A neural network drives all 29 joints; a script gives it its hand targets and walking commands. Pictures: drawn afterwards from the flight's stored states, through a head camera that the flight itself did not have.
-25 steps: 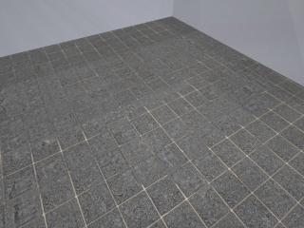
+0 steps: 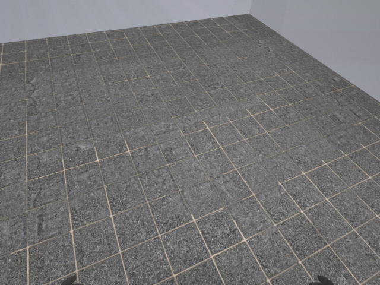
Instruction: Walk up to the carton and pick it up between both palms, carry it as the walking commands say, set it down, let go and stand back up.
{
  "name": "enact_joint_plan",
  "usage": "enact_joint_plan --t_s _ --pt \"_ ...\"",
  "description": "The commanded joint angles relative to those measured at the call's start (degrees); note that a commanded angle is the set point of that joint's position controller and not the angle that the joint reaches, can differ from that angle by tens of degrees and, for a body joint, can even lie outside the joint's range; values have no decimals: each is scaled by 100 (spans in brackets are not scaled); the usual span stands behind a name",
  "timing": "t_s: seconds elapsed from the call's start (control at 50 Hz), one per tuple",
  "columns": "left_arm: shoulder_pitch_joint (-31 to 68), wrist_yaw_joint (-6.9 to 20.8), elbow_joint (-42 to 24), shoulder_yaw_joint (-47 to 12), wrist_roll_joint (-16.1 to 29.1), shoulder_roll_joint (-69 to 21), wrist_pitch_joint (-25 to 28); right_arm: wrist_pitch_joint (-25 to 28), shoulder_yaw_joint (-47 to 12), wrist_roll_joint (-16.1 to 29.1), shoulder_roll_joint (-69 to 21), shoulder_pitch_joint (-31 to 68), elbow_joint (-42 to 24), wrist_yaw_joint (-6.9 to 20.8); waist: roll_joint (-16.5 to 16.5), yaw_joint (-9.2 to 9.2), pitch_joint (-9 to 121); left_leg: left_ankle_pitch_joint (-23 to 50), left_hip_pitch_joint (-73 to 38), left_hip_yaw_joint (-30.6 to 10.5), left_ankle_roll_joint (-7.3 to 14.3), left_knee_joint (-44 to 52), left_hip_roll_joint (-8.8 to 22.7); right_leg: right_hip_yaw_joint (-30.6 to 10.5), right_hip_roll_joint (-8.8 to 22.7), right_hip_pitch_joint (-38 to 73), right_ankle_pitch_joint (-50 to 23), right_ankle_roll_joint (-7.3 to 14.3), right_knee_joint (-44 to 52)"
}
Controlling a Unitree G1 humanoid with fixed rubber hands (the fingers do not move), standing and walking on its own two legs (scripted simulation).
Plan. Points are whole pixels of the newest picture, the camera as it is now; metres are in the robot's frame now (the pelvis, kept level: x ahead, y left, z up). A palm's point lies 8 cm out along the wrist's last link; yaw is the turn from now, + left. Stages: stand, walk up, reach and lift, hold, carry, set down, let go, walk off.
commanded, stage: walk up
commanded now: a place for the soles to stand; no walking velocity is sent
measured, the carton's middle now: out of the picture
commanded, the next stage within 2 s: none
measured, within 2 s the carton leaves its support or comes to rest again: neither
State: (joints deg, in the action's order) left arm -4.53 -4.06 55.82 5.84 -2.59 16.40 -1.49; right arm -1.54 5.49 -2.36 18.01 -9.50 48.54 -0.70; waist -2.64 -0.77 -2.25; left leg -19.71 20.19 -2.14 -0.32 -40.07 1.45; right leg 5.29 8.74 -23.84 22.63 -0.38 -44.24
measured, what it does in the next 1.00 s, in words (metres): walks backwards, turning left: right foot, then left foot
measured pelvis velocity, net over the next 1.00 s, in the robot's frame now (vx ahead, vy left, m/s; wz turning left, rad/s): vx -0.19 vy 0.08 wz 0.63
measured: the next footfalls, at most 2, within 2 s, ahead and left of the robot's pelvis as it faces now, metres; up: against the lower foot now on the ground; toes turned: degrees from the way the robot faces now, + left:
right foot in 0.30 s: +0.02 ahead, -0.07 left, +0.00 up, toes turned +7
left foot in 0.68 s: -0.16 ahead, +0.24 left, +0.00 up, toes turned +24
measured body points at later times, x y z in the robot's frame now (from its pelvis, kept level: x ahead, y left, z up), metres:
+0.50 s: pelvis -0.09 +0.03 +0.02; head -0.06 +0.02 +0.47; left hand -0.07 +0.33 -0.09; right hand +0.08 -0.22 -0.11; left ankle -0.13 +0.18 -0.61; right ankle -0.02 -0.08 -0.71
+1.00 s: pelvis -0.19 +0.08 +0.01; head -0.17 +0.07 +0.45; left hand -0.23 +0.38 -0.09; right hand +0.08 -0.07 -0.10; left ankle -0.21 +0.22 -0.70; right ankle -0.10 +0.05 -0.72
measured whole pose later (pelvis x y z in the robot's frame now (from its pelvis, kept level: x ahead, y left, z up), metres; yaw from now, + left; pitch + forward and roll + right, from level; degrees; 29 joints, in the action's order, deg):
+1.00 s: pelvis -0.19 +0.08 +0.01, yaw +36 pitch -3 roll +0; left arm -11.1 -2.4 41.9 2.4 -0.9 14.7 1.2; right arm -4.3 2.2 -1.8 19.2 -10.7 40.6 3.7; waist 1.8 -1.0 -3.6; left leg -19.8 24.2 -8.9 -0.8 -45.1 -4.6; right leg 4.7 -2.1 -19.0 13.3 3.8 -35.4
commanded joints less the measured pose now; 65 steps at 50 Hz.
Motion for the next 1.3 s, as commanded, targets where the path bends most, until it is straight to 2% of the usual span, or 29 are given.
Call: enact_joint_plan --t_s 0.0,0.08,0.16,0.2,0.22,0.24,0.26,0.3,0.32,0.4,0.5,0.56,0.6,0.62,0.64,0.66,0.68,0.76,0.8,0.88,0.9,0.92,0.94,0.96,1.0,1.06,1.12,1.2,1.28 --pt "144 148 -744 -172 78 126 -34 40 -24 -107 872 -280 -310 -96 1114 -90 93 3236 -530 -1781 1663 1791 1316 -641 -775 -1372 843 175 -2486" --pt "-215 251 -674 -88 80 299 165 113 -55 -65 809 137 -368 -23 1090 152 638 3818 -731 -1503 1343 1282 928 -363 -918 -534 98 181 -1568" --pt "-320 258 -812 -124 132 58 184 51 -88 36 776 -75 -440 75 1003 56 798 2996 -486 -1771 1206 1239 800 -365 -1135 237 -240 242 -303" --pt "-771 228 -716 -147 190 -17 233 -34 -73 58 755 91 -555 136 775 257 829 2037 98 -1676 868 1019 447 -322 -1236 1352 -788 293 1295" --pt "-1033 196 -693 -124 168 148 274 -64 -110 69 598 157 -654 158 330 393 779 1043 662 -1624 632 659 111 -876 -837 1846 -691 429 2158" --pt "-1109 152 -818 -45 30 605 320 -78 -195 102 305 200 -806 163 -862 488 568 -585 1600 -1221 350 -555 -481 -2502 585 2010 -134 824 2888" --pt "-557 81 -1054 33 -32 974 328 -123 -150 24 337 81 -767 142 -1150 236 36 -1031 2132 -876 -1 -2573 -744 -3540 1764 1118 -603 1414 3045" --pt "-214 -1 -1081 132 95 896 364 -196 -23 -72 628 -232 -531 167 128 -87 -310 -623 1964 -795 -116 -3746 -364 -2873 1619 541 -1101 1875 3079" --pt "-46 -8 -1129 72 81 829 398 -198 2 -119 631 -161 -556 176 276 -56 -241 -521 1723 -825 -214 -3841 -194 -2455 1294 334 -1279 1808 2987" --pt "65 -16 -1251 17 -26 589 481 -290 69 29 606 -214 -477 411 -239 -127 334 -23 1546 -498 -382 -3524 -115 -947 641 1089 -1277 1289 2679" --pt "-650 -18 -1084 154 -50 979 442 -328 -13 108 482 395 -861 540 -827 281 399 -410 1336 -143 -459 -1554 230 -709 1102 1854 -1217 1267 2514" --pt "-498 36 -1295 199 -62 1212 332 -240 -69 216 422 71 -853 541 -1095 154 438 -856 69 185 -246 -329 174 -357 1310 1196 -777 1030 2374" --pt "-353 84 -1415 96 12 1071 190 -144 -26 224 466 -705 -568 499 -405 -274 623 -276 -1465 583 -74 967 -249 288 838 195 -598 645 943" --pt "-496 136 -1502 -56 64 657 132 -121 69 136 886 -698 -588 473 1040 -411 340 523 -1598 -621 309 1837 450 762 89 -680 152 288 -474" --pt "-512 132 -1814 -210 138 355 103 -109 205 102 1587 -591 -801 430 2769 -489 225 1896 -1623 -3005 1213 2313 1750 383 -767 -1890 2309 -113 -1597" --pt "-161 97 -1843 -222 196 497 105 -102 118 186 1447 -531 -707 345 1930 -447 229 1878 -1005 -2502 1581 2247 1478 -361 -571 -1560 1798 -76 -2033" --pt "-277 134 -1885 -266 192 548 106 -109 65 140 1251 -400 -767 289 1438 -282 227 1999 -833 -2099 1619 2071 1342 -374 -595 -1350 1284 56 -2375" --pt "-531 161 -1644 -97 232 564 271 -46 -76 106 1262 246 -990 298 1637 53 389 3082 -727 -1307 1137 1500 723 -228 -940 -744 129 118 -1541" --pt "-576 177 -1678 -64 214 542 308 -60 -147 81 1081 81 -1075 325 1284 -30 607 3203 -927 -1533 1153 1334 727 -216 -1060 -646 -18 151 -1235" --pt "-1279 161 -1528 -123 311 378 315 -175 -165 117 913 298 -1298 458 870 322 547 1642 515 -1749 661 975 259 -483 -1055 1861 -1192 359 1625" --pt "-1580 151 -1477 -65 227 639 321 -188 -240 94 630 294 -1371 469 59 487 627 281 1265 -1417 423 302 -168 -1367 -357 2599 -729 529 2429" --pt "-1514 107 -1634 11 79 1090 334 -207 -289 74 369 173 -1486 465 -964 492 588 -749 1755 -887 96 -1230 -485 -2826 1251 2362 144 921 3078" --pt "-934 53 -1759 24 61 1164 324 -251 -228 -69 482 81 -1435 440 -496 233 104 -808 1958 -839 -138 -2442 -170 -3327 1986 1454 169 1301 3283" --pt "-647 42 -1844 -50 121 994 344 -272 -155 -140 692 -169 -1239 463 168 -96 -231 -530 1892 -764 -170 -2944 -70 -2881 1785 1039 381 1243 3268" --pt "-398 -5 -1796 -49 85 864 430 -342 -42 -214 1002 291 -1315 571 -13 46 -368 -317 1728 -614 -325 -3621 193 -2592 1655 413 722 1590 3423" --pt "-253 -25 -1793 -169 -16 621 535 -344 23 -134 925 42 -983 713 -136 -128 -93 252 1529 -335 -362 -3605 298 -924 1059 591 262 1079 3141" --pt "-619 -27 -1693 -142 -35 788 526 -347 -38 18 709 26 -916 790 -489 7 104 370 1517 -45 -451 -2681 329 -276 848 1120 409 954 2956" --pt "-1026 3 -1648 -20 -94 1275 469 -313 -139 89 518 381 -1104 819 -1012 292 203 -269 1127 197 -511 -1296 534 35 1373 1430 642 1130 2938" --pt "-726 81 -1812 60 -118 1485 302 -160 -92 191 633 19 -1025 785 -1264 73 289 -554 -99 583 -340 -158 323 529 1528 938 900 961 2555"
